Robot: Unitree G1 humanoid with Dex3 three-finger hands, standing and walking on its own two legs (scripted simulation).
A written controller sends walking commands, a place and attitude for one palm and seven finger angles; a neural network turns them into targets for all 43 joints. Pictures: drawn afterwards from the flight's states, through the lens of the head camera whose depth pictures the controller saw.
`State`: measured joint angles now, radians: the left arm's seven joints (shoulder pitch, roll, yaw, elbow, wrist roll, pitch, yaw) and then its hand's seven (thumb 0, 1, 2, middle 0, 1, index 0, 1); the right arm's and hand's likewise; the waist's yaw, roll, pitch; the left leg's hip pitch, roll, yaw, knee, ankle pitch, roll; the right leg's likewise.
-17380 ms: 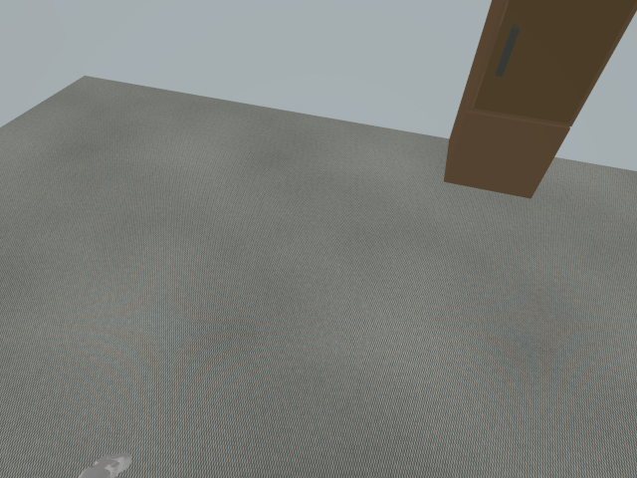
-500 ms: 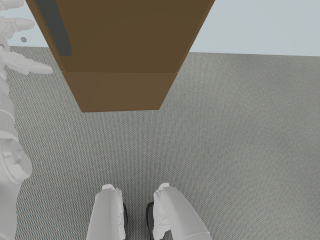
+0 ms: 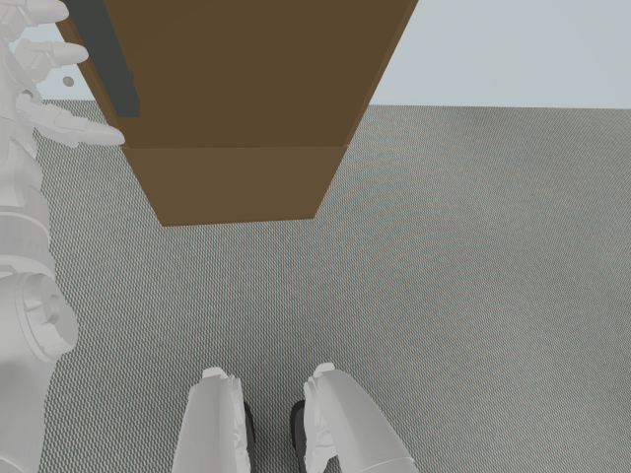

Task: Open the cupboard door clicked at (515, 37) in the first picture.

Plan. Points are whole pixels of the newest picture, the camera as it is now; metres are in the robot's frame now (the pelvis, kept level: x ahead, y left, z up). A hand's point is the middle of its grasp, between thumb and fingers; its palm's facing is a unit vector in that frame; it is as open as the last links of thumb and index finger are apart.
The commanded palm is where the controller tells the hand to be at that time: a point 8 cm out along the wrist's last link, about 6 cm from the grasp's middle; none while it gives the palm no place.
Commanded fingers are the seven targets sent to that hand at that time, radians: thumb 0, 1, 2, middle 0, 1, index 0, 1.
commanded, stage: slide the fingers in behind the handle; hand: left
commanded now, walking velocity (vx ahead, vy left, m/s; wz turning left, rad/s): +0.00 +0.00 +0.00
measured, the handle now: (108, 42) +0.59 +0.19 +0.06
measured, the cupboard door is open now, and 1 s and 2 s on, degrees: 0 0 0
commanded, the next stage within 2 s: close the thumb around the handle in 1.26 s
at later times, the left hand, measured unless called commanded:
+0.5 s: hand (105, 84) +0.55 +0.19 +0.05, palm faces +0.04 -1.00 -0.02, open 13.9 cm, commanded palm +0.53 +0.21 +0.04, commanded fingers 0.00 -0.50 0.30 -0.30 -1.20 -0.30 -1.20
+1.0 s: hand (132, 83) +0.55 +0.17 +0.05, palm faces +0.07 -1.00 -0.02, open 13.9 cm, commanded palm +0.53 +0.19 +0.04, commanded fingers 0.00 -0.50 0.30 -0.30 -1.20 -0.30 -1.20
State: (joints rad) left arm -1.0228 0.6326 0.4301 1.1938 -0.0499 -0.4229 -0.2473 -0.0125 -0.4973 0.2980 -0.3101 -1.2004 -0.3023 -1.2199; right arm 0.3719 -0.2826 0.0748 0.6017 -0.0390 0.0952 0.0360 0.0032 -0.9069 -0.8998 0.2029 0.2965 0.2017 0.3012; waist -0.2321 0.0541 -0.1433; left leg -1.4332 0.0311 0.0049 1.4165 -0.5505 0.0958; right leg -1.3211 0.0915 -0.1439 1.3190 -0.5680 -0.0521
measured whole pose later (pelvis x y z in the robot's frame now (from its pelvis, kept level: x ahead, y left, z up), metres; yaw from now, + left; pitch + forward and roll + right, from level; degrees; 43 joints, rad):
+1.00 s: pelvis +0.00 -0.02 +0.00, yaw +1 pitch +31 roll -6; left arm -1.03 0.51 0.35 1.23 -0.03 -0.48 -0.12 -0.01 -0.50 0.30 -0.31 -1.21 -0.31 -1.22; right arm 0.36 -0.26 0.06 0.62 -0.05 0.09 0.06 0.00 -0.91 -0.90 0.20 0.30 0.20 0.30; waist -0.22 0.06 -0.15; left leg -1.41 0.03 0.00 1.41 -0.55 0.07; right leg -1.31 0.09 -0.14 1.33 -0.58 -0.08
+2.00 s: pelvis +0.01 -0.01 +0.01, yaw +1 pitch +31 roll -6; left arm -1.00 0.48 0.35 1.21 -0.04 -0.48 -0.10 0.01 0.72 0.82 -0.39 -1.33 -0.36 -1.34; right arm 0.37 -0.26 0.05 0.63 -0.05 0.10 0.07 0.00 -0.91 -0.90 0.20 0.30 0.20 0.30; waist -0.21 0.06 -0.16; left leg -1.38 0.03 0.01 1.39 -0.55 0.08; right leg -1.29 0.09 -0.13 1.31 -0.58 -0.07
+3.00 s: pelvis +0.03 -0.03 +0.03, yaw +4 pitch +25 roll -1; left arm -0.26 -0.06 -0.01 0.57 0.04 -0.53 0.48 0.01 0.67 0.74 -0.32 -1.33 -0.33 -1.33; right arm 0.20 -0.21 -0.01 0.55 -0.06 0.11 0.11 0.01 -0.91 -0.90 0.20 0.30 0.20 0.30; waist -0.03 0.02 -0.22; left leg -1.14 -0.01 0.05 1.26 -0.55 0.05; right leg -1.08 0.07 -0.08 1.26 -0.61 -0.09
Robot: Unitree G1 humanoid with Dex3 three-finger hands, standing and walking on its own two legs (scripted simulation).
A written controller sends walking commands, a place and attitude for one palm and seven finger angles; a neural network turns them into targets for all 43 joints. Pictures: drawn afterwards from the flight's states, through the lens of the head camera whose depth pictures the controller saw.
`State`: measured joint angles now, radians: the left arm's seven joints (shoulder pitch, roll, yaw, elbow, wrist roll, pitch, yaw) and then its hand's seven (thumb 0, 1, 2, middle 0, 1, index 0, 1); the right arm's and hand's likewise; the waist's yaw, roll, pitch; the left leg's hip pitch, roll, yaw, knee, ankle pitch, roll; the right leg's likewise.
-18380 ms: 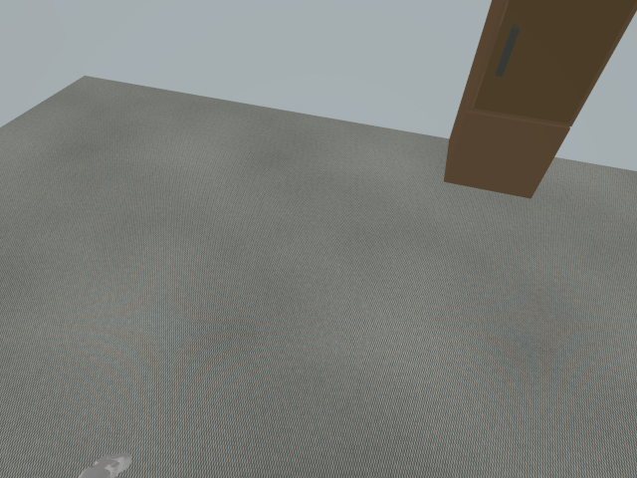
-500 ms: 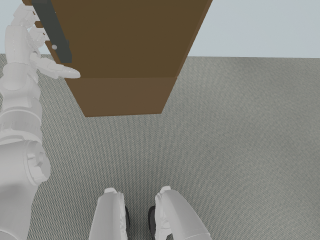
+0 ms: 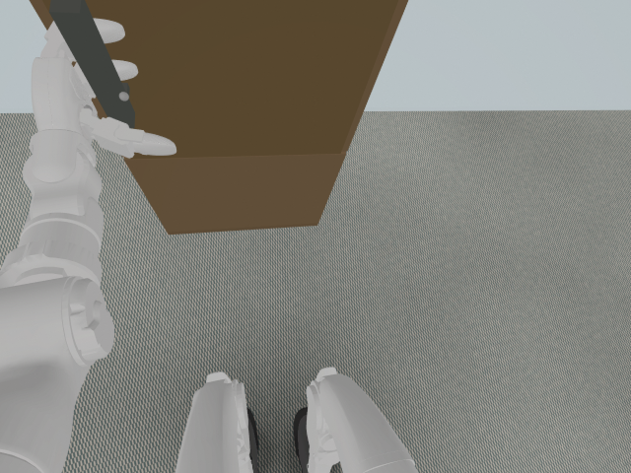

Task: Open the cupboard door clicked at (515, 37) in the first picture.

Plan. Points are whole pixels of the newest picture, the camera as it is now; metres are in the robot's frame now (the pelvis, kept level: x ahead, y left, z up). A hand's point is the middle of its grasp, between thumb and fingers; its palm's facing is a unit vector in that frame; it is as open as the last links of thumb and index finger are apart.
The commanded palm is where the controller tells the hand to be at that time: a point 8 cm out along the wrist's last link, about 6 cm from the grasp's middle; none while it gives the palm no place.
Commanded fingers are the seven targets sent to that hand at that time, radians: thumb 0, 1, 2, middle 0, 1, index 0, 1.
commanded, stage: slide the fingers in behind the handle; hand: left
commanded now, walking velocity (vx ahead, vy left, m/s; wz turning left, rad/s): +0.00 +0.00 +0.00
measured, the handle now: (102, 57) +0.60 +0.19 +0.05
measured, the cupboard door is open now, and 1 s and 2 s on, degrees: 0 0 28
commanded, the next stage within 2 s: close the thumb around the handle in 0.26 s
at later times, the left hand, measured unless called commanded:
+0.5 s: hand (123, 95) +0.55 +0.17 +0.05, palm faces +0.05 -1.00 -0.03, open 13.4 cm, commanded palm +0.53 +0.19 +0.04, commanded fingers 0.00 -0.05 0.49 -0.33 -1.25 -0.33 -1.25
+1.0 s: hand (125, 94) +0.55 +0.17 +0.05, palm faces +0.05 -1.00 -0.03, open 5.8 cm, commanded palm +0.53 +0.19 +0.04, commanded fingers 0.00 0.90 0.90 -0.40 -1.35 -0.40 -1.35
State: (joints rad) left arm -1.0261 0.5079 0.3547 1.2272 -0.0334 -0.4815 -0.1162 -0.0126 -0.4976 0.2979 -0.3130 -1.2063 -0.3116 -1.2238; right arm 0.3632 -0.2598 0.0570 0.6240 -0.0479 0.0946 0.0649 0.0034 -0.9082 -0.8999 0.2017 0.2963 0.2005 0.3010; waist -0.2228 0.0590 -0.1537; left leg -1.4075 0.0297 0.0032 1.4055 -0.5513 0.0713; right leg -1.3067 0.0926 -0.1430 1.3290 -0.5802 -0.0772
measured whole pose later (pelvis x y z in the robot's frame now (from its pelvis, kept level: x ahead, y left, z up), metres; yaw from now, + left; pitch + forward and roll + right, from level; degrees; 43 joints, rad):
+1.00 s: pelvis +0.00 +0.00 +0.00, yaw +0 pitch +31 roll -6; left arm -1.00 0.48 0.35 1.21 -0.04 -0.48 -0.10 0.01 0.72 0.82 -0.39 -1.33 -0.36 -1.34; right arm 0.37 -0.26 0.05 0.63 -0.05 0.10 0.07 0.00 -0.91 -0.90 0.20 0.30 0.20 0.30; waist -0.21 0.06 -0.16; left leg -1.38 0.03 0.01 1.39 -0.55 0.08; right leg -1.29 0.09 -0.13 1.31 -0.58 -0.07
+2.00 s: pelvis +0.02 -0.01 +0.03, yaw +3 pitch +25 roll -1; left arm -0.26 -0.06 -0.01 0.57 0.04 -0.53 0.48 0.01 0.67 0.74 -0.32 -1.33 -0.33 -1.33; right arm 0.20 -0.21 -0.01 0.55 -0.06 0.11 0.11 0.01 -0.91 -0.90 0.20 0.30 0.20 0.30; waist -0.03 0.02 -0.22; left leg -1.14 -0.01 0.05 1.26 -0.55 0.05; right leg -1.08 0.07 -0.08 1.26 -0.61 -0.09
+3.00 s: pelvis +0.01 -0.08 +0.02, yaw +7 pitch +23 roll +4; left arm -0.02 -0.09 -0.15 0.36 0.07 -0.47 0.54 0.00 -0.39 0.35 -0.30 -1.12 -0.29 -1.12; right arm 0.20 -0.21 -0.02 0.62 -0.07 -0.04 0.03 0.01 -0.91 -0.90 0.20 0.30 0.20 0.30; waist -0.03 0.02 -0.21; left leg -1.15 -0.02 -0.02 1.27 -0.51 -0.04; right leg -1.10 0.05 -0.15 1.32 -0.63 -0.14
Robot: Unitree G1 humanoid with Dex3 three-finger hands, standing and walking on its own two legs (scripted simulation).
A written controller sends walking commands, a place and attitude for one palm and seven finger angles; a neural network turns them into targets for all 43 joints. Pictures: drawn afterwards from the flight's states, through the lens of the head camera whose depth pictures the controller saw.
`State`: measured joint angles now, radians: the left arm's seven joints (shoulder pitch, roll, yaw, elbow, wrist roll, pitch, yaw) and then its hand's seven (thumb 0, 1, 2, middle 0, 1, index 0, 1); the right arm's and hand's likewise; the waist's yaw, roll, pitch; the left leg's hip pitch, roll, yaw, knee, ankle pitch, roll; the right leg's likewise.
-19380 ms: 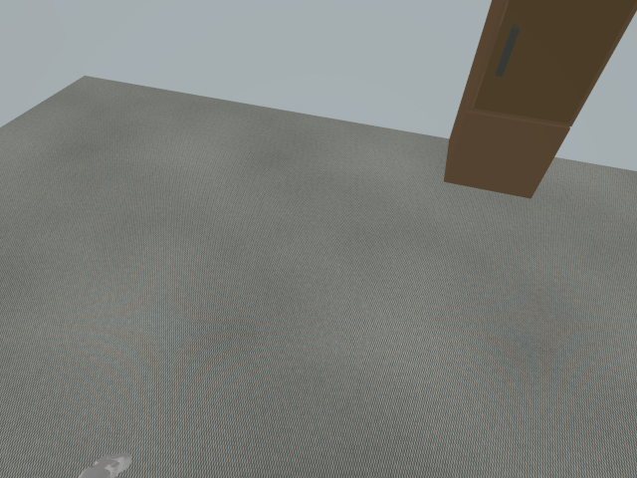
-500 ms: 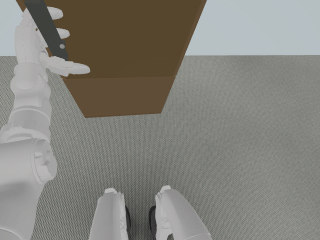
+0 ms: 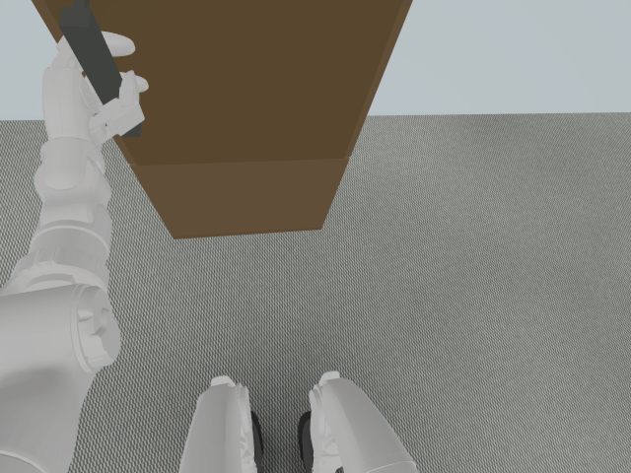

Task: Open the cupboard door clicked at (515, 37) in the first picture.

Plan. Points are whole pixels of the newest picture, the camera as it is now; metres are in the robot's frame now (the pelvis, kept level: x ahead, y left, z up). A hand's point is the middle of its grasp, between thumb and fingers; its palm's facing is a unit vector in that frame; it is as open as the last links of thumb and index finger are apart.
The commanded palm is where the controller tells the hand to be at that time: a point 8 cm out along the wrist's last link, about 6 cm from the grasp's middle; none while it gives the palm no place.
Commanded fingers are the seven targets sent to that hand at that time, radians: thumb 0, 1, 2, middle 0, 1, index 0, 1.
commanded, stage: close the thumb around the handle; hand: left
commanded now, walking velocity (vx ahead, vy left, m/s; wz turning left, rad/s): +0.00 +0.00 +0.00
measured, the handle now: (109, 68) +0.59 +0.19 +0.05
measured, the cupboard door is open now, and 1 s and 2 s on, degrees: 0 28 46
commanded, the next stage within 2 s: pull the door open along its arc in 0.06 s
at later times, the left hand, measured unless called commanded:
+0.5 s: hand (135, 124) +0.52 +0.16 +0.05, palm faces +0.04 -1.00 -0.02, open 6.0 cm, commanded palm +0.46 +0.19 +0.04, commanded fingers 0.00 0.90 0.90 -0.40 -1.35 -0.40 -1.35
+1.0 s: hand (199, 225) +0.39 +0.09 +0.05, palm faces +0.38 -0.92 +0.03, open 6.2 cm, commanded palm +0.32 +0.13 +0.04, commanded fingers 0.00 0.90 0.90 -0.40 -1.35 -0.40 -1.35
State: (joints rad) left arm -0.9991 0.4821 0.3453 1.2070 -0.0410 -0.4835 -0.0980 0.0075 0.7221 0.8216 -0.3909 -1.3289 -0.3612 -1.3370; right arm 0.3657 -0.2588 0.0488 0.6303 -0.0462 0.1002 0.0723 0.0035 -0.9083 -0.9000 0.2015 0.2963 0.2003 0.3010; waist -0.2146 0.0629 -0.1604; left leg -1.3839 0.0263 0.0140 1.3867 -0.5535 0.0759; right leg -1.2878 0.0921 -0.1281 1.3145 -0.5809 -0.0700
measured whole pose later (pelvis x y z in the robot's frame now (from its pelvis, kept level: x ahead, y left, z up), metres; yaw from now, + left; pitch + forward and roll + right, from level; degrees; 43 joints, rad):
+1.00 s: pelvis +0.02 -0.02 +0.03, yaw +3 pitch +25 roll -1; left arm -0.26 -0.06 -0.01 0.57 0.04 -0.53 0.48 0.01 0.67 0.74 -0.32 -1.33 -0.33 -1.33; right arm 0.20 -0.21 -0.01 0.55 -0.06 0.11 0.11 0.01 -0.91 -0.90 0.20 0.30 0.20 0.30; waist -0.03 0.02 -0.22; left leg -1.14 -0.01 0.05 1.26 -0.55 0.05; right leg -1.08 0.07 -0.08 1.26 -0.61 -0.09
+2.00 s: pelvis +0.01 -0.08 +0.02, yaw +7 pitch +23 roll +4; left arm -0.02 -0.09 -0.15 0.36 0.07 -0.47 0.54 0.00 -0.39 0.35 -0.30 -1.12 -0.29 -1.12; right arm 0.20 -0.21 -0.02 0.62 -0.07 -0.04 0.03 0.01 -0.91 -0.90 0.20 0.30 0.20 0.30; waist -0.03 0.02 -0.21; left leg -1.15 -0.02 -0.02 1.27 -0.51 -0.04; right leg -1.10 0.05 -0.15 1.32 -0.63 -0.14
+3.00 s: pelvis +0.00 +0.00 +0.01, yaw +4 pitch +22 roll -2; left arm 0.23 0.02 -0.32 0.11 0.04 -0.48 0.19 -0.01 -0.50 0.30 -0.17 -0.31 -0.17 -0.32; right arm 0.20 -0.21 0.01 0.44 -0.01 0.05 0.07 0.01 -0.91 -0.90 0.20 0.30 0.20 0.30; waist 0.00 0.06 -0.21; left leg -1.16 -0.04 0.05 1.35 -0.56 0.08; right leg -1.09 0.04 -0.08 1.34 -0.63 -0.06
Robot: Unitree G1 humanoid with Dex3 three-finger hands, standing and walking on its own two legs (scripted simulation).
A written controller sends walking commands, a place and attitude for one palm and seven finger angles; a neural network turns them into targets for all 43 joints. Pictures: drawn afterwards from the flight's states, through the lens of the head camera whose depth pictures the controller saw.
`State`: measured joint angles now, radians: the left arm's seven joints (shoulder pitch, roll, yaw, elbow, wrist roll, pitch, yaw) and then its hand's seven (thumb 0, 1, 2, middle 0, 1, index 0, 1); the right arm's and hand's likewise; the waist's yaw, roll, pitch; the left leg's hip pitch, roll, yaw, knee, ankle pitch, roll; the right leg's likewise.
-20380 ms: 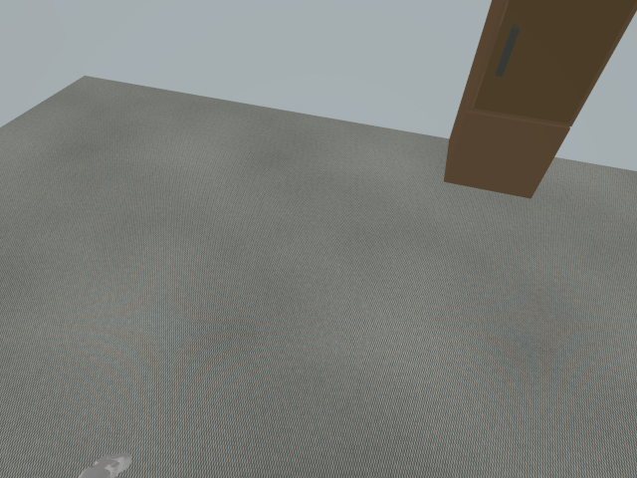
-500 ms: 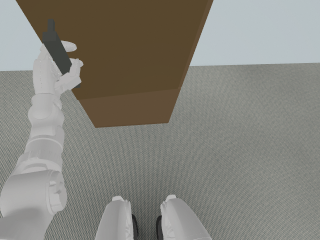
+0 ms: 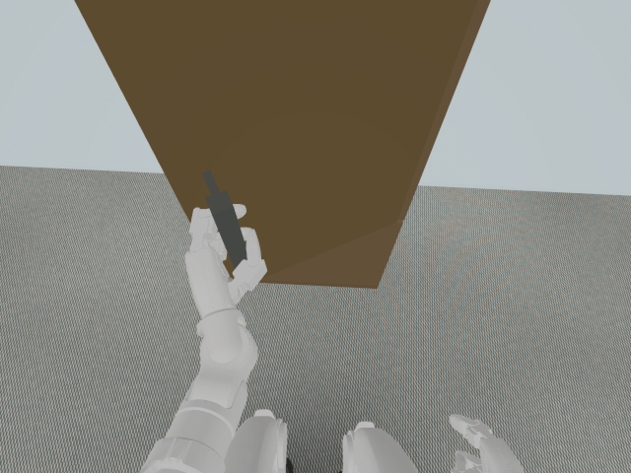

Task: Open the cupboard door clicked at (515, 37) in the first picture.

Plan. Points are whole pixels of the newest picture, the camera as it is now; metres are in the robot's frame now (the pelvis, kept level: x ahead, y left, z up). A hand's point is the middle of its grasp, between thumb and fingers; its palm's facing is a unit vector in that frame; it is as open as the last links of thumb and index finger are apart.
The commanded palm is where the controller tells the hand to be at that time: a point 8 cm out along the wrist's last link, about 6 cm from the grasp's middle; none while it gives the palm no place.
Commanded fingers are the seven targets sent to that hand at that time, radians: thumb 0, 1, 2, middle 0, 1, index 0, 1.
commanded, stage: pull the door open along its arc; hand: left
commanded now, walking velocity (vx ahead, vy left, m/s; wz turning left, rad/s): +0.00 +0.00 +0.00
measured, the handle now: (227, 227) +0.42 +0.13 +0.02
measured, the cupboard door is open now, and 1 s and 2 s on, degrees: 28 46 47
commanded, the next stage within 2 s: open thumb and fingers to let go in 0.30 s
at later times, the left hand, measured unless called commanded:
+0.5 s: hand (311, 316) +0.30 +0.02 +0.02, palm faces +0.33 -0.94 -0.03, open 6.4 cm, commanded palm +0.25 +0.07 +0.01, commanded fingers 0.00 0.48 0.72 -0.37 -1.30 -0.37 -1.30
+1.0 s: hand (308, 318) +0.30 +0.02 +0.01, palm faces +0.37 -0.93 -0.03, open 13.5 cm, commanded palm +0.25 +0.07 +0.01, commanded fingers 0.00 -0.50 0.30 -0.22 -0.75 -0.22 -0.75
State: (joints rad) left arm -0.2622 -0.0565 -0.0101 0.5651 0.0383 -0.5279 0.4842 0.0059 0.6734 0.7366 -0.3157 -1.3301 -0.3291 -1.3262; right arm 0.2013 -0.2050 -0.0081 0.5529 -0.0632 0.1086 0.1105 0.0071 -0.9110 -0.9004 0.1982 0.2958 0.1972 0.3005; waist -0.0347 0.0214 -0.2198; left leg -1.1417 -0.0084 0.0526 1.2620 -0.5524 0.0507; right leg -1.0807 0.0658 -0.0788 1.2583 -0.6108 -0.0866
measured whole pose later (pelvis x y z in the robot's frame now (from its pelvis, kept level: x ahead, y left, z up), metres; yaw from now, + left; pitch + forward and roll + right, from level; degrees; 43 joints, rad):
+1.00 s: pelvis -0.02 -0.07 -0.01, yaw +5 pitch +23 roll +4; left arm -0.02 -0.09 -0.15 0.36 0.07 -0.47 0.54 0.00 -0.39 0.35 -0.30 -1.12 -0.29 -1.12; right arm 0.20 -0.21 -0.02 0.62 -0.07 -0.04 0.03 0.01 -0.91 -0.90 0.20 0.30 0.20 0.30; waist -0.03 0.02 -0.21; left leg -1.15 -0.02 -0.02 1.27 -0.51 -0.04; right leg -1.10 0.05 -0.15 1.32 -0.63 -0.14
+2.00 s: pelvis -0.02 +0.02 -0.02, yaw +1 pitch +22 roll -2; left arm 0.23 0.02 -0.32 0.11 0.04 -0.48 0.19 -0.01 -0.50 0.30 -0.17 -0.31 -0.17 -0.32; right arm 0.20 -0.21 0.01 0.44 -0.01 0.05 0.07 0.01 -0.91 -0.90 0.20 0.30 0.20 0.30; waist 0.00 0.06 -0.21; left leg -1.16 -0.04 0.05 1.35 -0.56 0.08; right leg -1.09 0.04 -0.08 1.34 -0.63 -0.06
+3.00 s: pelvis -0.01 -0.02 +0.02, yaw +2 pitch +15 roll +0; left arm 0.57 0.21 -0.01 -0.20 -0.20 -0.34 -0.15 -0.01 -0.50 0.30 -0.15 -0.30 -0.15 -0.30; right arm 0.27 -0.23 0.03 0.40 0.04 0.03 -0.05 0.02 -0.91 -0.90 0.20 0.30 0.20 0.30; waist 0.00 0.05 -0.21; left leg -0.92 -0.02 -0.01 1.17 -0.51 0.02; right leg -0.84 0.07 -0.12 1.15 -0.58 -0.09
